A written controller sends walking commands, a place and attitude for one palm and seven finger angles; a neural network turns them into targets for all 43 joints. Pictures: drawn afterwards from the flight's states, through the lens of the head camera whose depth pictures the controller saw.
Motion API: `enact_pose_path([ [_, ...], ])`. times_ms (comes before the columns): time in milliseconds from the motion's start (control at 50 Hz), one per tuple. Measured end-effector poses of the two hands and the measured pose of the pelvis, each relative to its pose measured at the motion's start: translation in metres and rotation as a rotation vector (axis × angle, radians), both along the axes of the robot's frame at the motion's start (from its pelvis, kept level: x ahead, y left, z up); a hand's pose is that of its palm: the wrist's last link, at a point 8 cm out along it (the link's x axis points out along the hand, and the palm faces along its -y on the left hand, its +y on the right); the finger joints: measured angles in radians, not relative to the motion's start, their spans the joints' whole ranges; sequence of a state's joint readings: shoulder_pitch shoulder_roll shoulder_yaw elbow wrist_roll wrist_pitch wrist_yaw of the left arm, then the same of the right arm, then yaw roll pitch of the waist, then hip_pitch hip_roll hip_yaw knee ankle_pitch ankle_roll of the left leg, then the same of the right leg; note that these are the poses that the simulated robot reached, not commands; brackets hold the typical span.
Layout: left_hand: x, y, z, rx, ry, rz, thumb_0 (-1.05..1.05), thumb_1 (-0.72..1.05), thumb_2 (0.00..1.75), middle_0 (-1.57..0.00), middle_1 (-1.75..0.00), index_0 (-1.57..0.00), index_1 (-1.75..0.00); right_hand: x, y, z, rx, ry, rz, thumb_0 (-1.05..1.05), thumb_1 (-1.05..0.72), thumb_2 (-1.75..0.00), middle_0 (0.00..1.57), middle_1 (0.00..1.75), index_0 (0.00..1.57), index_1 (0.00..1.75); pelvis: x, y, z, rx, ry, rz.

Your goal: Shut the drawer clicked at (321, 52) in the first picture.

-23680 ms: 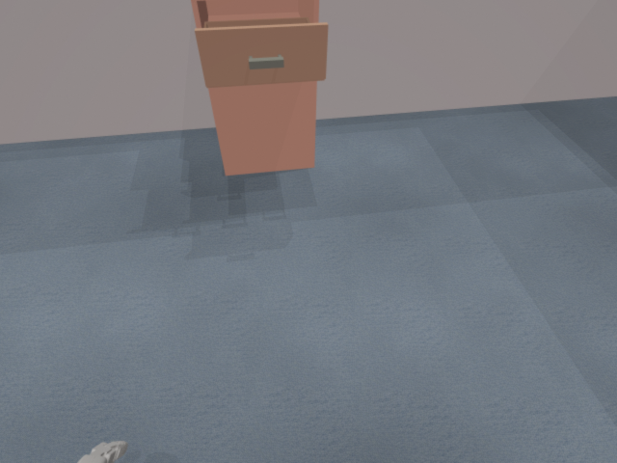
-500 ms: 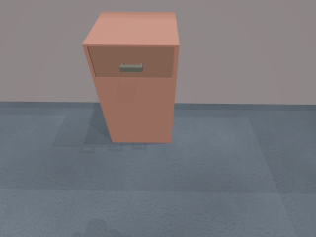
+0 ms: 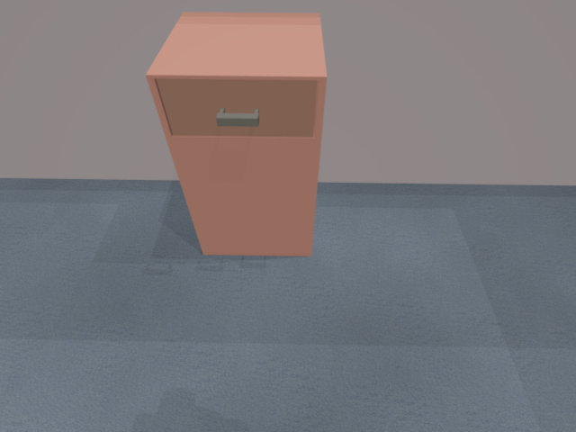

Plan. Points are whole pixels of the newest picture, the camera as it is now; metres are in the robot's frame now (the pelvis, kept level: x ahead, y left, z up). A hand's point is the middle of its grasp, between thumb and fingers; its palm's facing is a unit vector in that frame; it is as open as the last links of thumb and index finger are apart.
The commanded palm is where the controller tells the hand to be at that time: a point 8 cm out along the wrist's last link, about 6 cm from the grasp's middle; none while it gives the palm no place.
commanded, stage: look to check the result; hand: left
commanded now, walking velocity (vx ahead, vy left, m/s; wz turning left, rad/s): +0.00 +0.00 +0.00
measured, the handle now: (238, 115) +0.89 +0.19 -0.06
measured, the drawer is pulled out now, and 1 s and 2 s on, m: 0.00 0.00 0.00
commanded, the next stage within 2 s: stand and wait in 0.24 s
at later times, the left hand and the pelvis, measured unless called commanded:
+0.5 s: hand out of the picture +0.04 +0.19 -0.17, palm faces +0.02 -0.97 -0.24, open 7.4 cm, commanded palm none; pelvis +0.01 -0.01 +0.00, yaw +0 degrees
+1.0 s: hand out of the picture +0.06 +0.20 -0.16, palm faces +0.02 -0.96 -0.28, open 7.4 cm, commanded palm none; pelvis +0.01 -0.01 +0.00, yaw +0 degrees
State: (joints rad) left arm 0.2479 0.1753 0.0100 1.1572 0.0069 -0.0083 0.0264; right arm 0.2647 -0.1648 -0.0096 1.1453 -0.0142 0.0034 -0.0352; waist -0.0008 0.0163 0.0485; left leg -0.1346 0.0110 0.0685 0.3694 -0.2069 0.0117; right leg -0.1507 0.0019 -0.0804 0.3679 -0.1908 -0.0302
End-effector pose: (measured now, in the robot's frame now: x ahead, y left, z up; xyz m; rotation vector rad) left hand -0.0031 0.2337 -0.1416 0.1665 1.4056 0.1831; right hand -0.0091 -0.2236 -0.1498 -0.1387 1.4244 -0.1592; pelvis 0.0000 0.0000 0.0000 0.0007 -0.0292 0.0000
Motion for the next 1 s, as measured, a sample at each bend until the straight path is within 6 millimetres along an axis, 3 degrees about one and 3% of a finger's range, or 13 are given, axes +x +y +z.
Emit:
enact_pose_path([
  [400,0.034,0.002,0.004,0.016,-0.071,-0.022,0.0,0.9,0.9,-0.2,-0.29,-0.2,-0.3,0.023,-0.014,0.002,-0.02,-0.043,0.013,0.01,-0.91,-0.9,0.2,0.3,0.2,0.3,0.007,-0.005,0.001,0.001,0.001,0.002],
  [1000,0.054,0.015,0.012,0.056,-0.102,-0.039,0.0,0.9,0.9,-0.2,-0.29,-0.2,-0.3,0.046,-0.038,0.008,-0.058,-0.08,0.033,0.01,-0.91,-0.9,0.2,0.3,0.2,0.3,0.013,-0.01,0.002,0.003,0.002,0.001],
])
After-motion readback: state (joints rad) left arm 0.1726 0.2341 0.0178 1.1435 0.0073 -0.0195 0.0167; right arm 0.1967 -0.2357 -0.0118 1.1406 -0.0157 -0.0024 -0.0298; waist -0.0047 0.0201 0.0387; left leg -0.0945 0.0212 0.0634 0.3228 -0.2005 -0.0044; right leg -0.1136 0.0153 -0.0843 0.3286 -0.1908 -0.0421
